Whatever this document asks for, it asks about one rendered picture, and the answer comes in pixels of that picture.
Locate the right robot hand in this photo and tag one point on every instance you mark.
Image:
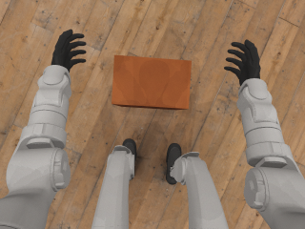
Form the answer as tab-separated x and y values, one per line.
249	66

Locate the carton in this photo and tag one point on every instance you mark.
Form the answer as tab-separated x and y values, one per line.
151	83

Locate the right robot shin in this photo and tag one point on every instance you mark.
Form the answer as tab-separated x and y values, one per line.
174	169

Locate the robot left forearm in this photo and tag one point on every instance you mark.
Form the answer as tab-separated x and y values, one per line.
48	113

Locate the robot right forearm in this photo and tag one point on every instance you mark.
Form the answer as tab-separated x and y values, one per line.
264	139

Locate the left robot hand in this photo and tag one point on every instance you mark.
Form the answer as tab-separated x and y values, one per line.
63	54

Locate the robot right upper arm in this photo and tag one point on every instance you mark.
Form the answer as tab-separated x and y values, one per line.
278	194

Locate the robot right thigh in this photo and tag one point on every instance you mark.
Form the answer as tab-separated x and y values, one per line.
205	208

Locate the robot left upper arm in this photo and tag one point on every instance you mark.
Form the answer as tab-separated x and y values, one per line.
34	178

